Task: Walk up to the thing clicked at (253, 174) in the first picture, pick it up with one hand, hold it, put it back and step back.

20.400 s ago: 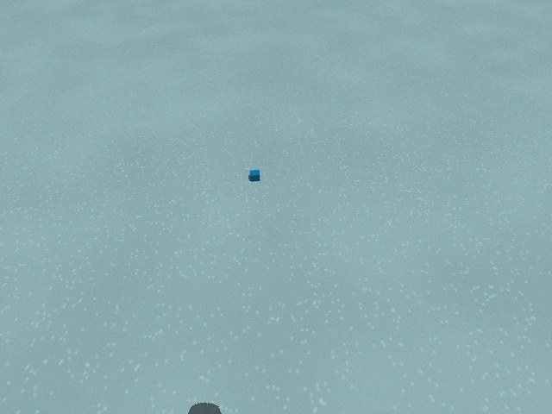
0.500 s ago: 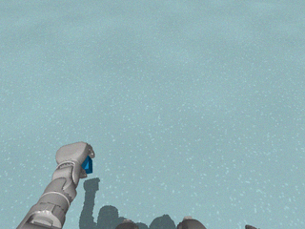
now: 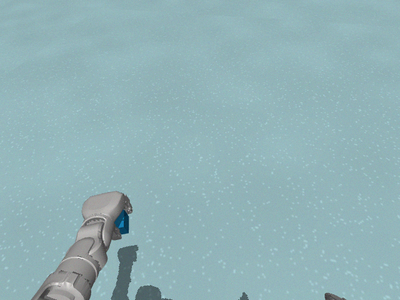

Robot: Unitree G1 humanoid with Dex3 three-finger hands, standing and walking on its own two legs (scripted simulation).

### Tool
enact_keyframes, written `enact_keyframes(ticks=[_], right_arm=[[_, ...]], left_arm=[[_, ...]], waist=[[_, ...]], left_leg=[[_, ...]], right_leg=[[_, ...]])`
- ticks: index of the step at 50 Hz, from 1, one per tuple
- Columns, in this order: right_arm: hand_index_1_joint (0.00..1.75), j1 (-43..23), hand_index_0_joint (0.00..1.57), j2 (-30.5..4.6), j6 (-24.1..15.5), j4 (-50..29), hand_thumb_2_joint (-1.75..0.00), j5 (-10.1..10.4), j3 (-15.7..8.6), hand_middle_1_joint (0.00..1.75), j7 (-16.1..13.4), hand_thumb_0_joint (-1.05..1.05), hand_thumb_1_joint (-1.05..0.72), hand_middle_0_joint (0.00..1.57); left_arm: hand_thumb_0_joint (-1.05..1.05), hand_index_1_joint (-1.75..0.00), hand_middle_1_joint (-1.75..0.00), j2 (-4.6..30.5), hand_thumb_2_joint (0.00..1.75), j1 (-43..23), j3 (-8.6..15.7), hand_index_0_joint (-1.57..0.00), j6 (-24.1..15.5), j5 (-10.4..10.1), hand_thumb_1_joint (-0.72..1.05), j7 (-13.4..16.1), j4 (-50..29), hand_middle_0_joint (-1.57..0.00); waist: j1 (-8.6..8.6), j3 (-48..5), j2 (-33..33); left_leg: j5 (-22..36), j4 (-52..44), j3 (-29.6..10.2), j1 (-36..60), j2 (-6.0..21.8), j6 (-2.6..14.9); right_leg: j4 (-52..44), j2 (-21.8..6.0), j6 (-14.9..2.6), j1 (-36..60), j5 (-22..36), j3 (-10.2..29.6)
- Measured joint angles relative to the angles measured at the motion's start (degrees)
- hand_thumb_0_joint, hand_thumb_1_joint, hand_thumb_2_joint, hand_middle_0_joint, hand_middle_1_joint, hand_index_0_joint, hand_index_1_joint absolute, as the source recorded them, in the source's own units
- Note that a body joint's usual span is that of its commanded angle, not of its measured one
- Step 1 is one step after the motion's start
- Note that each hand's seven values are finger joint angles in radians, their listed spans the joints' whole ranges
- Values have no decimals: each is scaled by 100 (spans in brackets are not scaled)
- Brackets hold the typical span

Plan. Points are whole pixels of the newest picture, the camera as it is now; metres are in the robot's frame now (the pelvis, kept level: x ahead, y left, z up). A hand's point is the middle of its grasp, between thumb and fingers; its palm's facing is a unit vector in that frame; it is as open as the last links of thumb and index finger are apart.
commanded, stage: hold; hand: left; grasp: from above
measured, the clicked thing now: (116, 223) +0.34 +0.23 -0.09
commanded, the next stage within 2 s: crouch in 1.68 s
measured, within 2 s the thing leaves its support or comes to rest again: neither
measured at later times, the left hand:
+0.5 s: hand (107, 221) +0.32 +0.23 -0.04, palm faces -0.43 -0.08 -0.90, open 7.2 cm
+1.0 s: hand (105, 229) +0.29 +0.22 -0.02, palm faces -0.42 -0.08 -0.90, open 7.2 cm
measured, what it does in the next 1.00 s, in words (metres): stands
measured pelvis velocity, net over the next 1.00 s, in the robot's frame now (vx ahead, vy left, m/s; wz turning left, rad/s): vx -0.01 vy -0.01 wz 0.00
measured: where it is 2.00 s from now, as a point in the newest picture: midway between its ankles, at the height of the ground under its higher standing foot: outside the picture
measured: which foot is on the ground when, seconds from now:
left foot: down 0.00-1.00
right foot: down 0.00-1.00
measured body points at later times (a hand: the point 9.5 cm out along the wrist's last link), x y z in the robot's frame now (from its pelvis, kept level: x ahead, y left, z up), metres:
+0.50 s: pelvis +0.01 +0.00 +0.01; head +0.03 -0.02 +0.46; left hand +0.34 +0.23 +0.01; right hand +0.12 -0.26 -0.11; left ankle +0.01 +0.11 -0.72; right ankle +0.00 -0.13 -0.72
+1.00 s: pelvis -0.01 -0.01 +0.02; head +0.00 -0.03 +0.47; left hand +0.31 +0.22 +0.03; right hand +0.13 -0.26 -0.10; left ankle +0.01 +0.11 -0.72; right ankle +0.00 -0.13 -0.72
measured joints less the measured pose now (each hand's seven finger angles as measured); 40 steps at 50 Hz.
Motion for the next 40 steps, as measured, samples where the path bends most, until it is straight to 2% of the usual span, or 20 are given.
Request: enact_keyframes(ticks=[13, 40], right_arm=[[29, -11, 20, 9, 116, -93, -89, 17, 6, 30, 67, 1, -89, 20], [29, -135, 20, -47, 349, -332, -90, 45, 28, 30, 86, 1, -89, 20]], left_arm=[[-1, -11, -15, 13, 8, 136, -55, -101, -9, 52, 42, -292, -314, -97], [-1, -11, -14, 92, 9, 467, -88, -102, -71, 103, 42, -698, -905, -98]], waist=[[123, 57, 17], [213, 274, 55]], left_leg=[[94, -432, 32, 492, -18, 4], [484, -1070, 37, 1116, -37, -23]], right_leg=[[-419, -7, 8, 476, 95, 24], [-948, -8, -28, 1050, 426, 23]])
